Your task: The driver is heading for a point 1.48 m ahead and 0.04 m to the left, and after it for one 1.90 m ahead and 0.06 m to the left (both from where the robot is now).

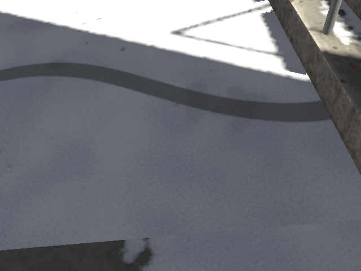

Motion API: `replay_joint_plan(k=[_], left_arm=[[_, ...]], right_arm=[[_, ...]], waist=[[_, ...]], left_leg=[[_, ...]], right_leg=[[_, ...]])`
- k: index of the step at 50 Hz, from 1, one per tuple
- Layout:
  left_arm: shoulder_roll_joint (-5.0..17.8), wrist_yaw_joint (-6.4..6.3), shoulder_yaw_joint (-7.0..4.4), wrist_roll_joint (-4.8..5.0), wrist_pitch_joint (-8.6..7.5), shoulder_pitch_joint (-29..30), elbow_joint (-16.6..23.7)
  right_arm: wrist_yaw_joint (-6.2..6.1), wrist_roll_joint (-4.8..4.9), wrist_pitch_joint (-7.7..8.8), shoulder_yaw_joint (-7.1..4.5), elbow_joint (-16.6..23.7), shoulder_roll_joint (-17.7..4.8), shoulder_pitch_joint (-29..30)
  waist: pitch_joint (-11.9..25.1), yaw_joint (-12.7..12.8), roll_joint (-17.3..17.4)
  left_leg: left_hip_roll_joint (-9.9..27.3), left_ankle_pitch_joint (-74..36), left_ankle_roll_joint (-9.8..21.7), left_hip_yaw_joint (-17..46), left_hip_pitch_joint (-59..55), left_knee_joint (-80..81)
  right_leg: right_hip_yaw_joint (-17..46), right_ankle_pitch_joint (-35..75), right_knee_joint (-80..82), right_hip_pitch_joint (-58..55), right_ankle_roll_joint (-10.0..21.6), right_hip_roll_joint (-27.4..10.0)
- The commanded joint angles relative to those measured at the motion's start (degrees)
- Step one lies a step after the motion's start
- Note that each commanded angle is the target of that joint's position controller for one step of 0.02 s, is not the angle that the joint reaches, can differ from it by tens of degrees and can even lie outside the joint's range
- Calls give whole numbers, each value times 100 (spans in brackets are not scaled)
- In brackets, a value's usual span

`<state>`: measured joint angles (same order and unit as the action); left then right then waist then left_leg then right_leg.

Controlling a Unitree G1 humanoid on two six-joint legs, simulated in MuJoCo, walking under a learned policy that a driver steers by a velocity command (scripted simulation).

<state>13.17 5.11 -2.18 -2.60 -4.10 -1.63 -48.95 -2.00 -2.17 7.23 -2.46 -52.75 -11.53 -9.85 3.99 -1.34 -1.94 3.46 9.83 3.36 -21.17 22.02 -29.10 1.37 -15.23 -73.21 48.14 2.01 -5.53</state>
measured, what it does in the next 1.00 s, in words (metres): walks ahead: right foot, then left foot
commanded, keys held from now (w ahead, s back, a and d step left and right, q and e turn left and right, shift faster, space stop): e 0.04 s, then no key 0.36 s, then w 0.60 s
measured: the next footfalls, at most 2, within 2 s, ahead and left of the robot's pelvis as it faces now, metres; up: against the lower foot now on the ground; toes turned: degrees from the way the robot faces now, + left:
right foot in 0.14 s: +0.09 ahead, -0.13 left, +0.00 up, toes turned -6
left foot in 0.46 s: +0.13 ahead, +0.11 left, +0.00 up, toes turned -6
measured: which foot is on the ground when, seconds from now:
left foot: down 0.00-0.14, up 0.16-0.44, down 0.46-0.76, up 0.78-1.00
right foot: up 0.00-0.12, down 0.14-1.00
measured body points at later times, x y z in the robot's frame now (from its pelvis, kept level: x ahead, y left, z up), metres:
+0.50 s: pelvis +0.06 -0.01 -0.01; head +0.09 -0.02 +0.44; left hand +0.24 +0.19 -0.13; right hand +0.13 -0.26 -0.15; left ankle +0.09 +0.11 -0.73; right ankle +0.05 -0.12 -0.72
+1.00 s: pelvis +0.26 +0.00 +0.01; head +0.27 +0.01 +0.46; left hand +0.10 +0.20 -0.12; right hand +0.47 -0.20 -0.06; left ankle +0.39 +0.11 -0.49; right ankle +0.05 -0.11 -0.72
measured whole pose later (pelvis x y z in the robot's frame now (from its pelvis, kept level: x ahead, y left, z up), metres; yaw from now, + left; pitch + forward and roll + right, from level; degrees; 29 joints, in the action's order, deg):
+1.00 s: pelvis +0.26 +0.00 +0.01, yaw -9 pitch +6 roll +2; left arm 6.7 4.6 0.3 -7.6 -3.1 -37.5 -69.8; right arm 4.8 -1.8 -0.5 4.1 -37.4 -6.6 0.5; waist 5.9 1.3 -3.1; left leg 2.1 26.4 12.0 -1.7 71.2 -102.0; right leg -3.4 -22.2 -11.3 -4.7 2.2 -5.0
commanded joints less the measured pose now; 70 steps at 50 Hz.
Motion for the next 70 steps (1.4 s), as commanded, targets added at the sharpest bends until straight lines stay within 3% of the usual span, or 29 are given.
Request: replay_joint_plan(k=[1,6,7,8,9,10,15,20,24,26,29,35,38,40,42,44,46,48,49,51,53,54,55,56,57,61,63,65,70], left_arm=[[444,71,-112,-11,-78,-276,151],[479,-53,-249,145,-155,-481,45],[648,-146,-361,40,-225,-550,-18],[1490,-343,-583,340,-278,-328,187],[1538,-483,-665,350,-286,-1124,-35],[1537,-500,-674,222,-350,-1009,-231],[280,-475,-131,145,-19,642,568],[213,-193,62,272,-283,1056,727],[569,47,-146,211,-94,-1286,-325],[599,-165,-112,-54,-166,-466,-3],[307,-270,-114,34,-183,-349,85],[54,-307,-174,27,-261,-1054,-68],[449,-318,-293,-48,-277,-2237,-339],[865,-386,-458,-145,-110,-3969,-904],[455,-384,-251,-393,69,-4688,-1665],[-483,-261,154,-483,85,-3883,-1930],[-631,-245,319,-661,-2,-2374,-1674],[120,-35,259,-747,-155,-762,-924],[831,15,53,-495,-238,-1108,-689],[1590,-12,-123,-27,-384,-1496,-689],[1262,172,-93,-151,-390,-2626,-907],[580,294,28,-541,-338,-3463,-841],[197,411,49,-480,-207,-3018,-747],[12,371,-47,-85,-233,-2569,-545],[-138,153,-41,25,-361,-1919,-467],[-253,-169,230,-151,-100,-1115,267],[-105,-146,195,21,-58,-1059,316],[155,-90,116,-59,-193,-515,547],[-64,-105,135,-50,-178,798,832]], right_arm=[[-23,33,294,-134,1003,-883,1750],[235,191,-23,-133,915,-649,1439],[319,156,-102,-42,735,-253,931],[303,203,-60,18,1088,-61,710],[323,152,-44,27,1283,-326,1474],[456,81,-83,126,1174,-145,1597],[432,89,-140,-34,666,-701,826],[679,-33,-229,-4,219,-457,-5],[663,182,46,35,469,-787,180],[515,175,58,-59,509,-973,723],[379,28,-51,-82,314,-798,-20],[349,-30,-341,-98,70,-785,-524],[649,-132,-322,10,144,-393,-353],[780,85,-207,58,248,-284,365],[700,95,-182,113,763,-159,1282],[678,-118,-320,397,1446,343,1619],[719,-130,-551,644,1987,602,1479],[540,78,-744,544,2316,-129,1406],[651,91,-849,551,2278,-231,1681],[860,166,-840,503,2047,-348,1349],[783,126,-785,279,1352,-903,-127],[722,133,-683,310,758,-1055,-1564],[563,-113,-637,169,191,-1442,-3262],[494,-205,-411,37,-35,-1700,-3532],[464,-81,-225,89,-175,-1432,-2713],[561,-110,-188,525,-628,303,-373],[572,-226,-52,473,-524,312,159],[462,-275,167,438,-404,73,297],[357,-127,224,320,-608,-273,-1995]], waist=[[272,595,339],[-31,414,-37],[95,256,-342],[245,40,-1620],[333,826,-1338],[196,815,-1054],[276,46,593],[222,-319,-152],[-8,477,272],[-53,348,598],[0,36,780],[-163,141,567],[186,540,-494],[-423,1377,-1182],[-924,1528,-467],[-930,865,14],[-975,-89,160],[-539,-984,353],[-437,-914,-114],[-299,-1185,-606],[628,-896,-781],[2211,-799,418],[2494,-1196,1367],[1330,-1198,1586],[62,-866,1608],[-14,644,-225],[-111,918,-150],[-150,849,237],[30,-300,589]], left_leg=[[1290,445,556,974,-89,1607],[1254,857,612,979,-998,357],[932,1171,239,793,-598,-472],[181,1598,-356,510,828,-1201],[-78,2175,-603,1122,1822,-2224],[100,2146,-576,1771,2676,-3561],[25,763,-639,2949,2409,-5149],[30,1014,-1072,2019,-97,-2407],[-75,1010,-146,2104,-240,-324],[231,2117,811,2920,333,544],[843,1671,1356,3940,-1104,1190],[492,581,1157,2735,-865,690],[-312,-603,715,1796,546,-1722],[-635,2454,486,1612,3815,-5776],[-691,3362,879,2729,6916,-10476],[-407,3408,1443,2964,7930,-11058],[-15,3299,1618,2703,6651,-9622],[321,632,1337,2361,2272,-6676],[-152,972,595,1594,444,-6233],[-927,1131,230,634,852,-5505],[-1221,1117,691,1346,182,-3632],[-443,12,1560,3919,-2605,-2719],[607,809,2008,7050,-3459,-426],[824,1981,1266,7601,-2355,239],[694,2467,1076,6795,-913,74],[793,1454,1024,5122,843,213],[414,889,544,3789,1362,812],[30,-32,209,2890,1641,1217],[232,-2370,466,2598,-1172,1297]], right_leg=[[115,-170,648,-1467,-17,-70],[-412,365,4371,-2629,-1,341],[9,1008,4820,-3358,246,353],[1763,1661,4930,-3923,1353,-502],[2752,225,5405,-4483,1635,-849],[2694,-210,5329,-4620,1450,-822],[2083,287,4953,-2883,1493,-639],[686,124,4799,-2022,680,107],[1132,-1217,4571,-2869,1080,-65],[93,-984,4041,-3057,782,429],[-319,-488,3641,-2364,623,674],[-661,-202,4483,-4057,781,582],[849,2166,4704,-5552,1597,-193],[2558,3620,5489,-7132,2622,-1830],[2689,3129,5397,-7732,2295,-2270],[1701,1981,5544,-6983,1603,-2018],[536,-17,6471,-4445,1132,-1247],[-368,-1055,7946,-509,856,-622],[-471,-298,8551,467,1237,-601],[-706,6501,7157,-1630,1443,-968],[-585,8847,4425,-3693,1018,-920],[-62,6363,2369,-1848,675,-130],[736,691,-132,-443,514,1075],[1950,1379,-2240,476,726,1419],[1876,1584,-3149,1038,775,1258],[1380,1452,-3764,1423,1224,632],[916,1571,-2588,821,1180,334],[480,1881,-1797,57,940,116],[-257,2017,1131,485,36,131]])
Over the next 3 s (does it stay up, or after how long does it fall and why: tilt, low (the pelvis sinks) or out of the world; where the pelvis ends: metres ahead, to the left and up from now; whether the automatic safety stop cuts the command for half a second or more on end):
stays up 1.45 0.04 0.19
